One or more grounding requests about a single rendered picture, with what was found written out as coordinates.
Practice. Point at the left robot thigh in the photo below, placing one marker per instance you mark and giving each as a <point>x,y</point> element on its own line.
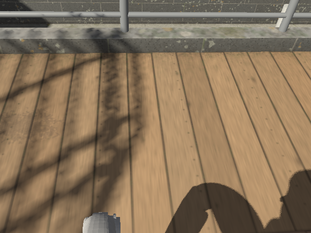
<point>102,223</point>

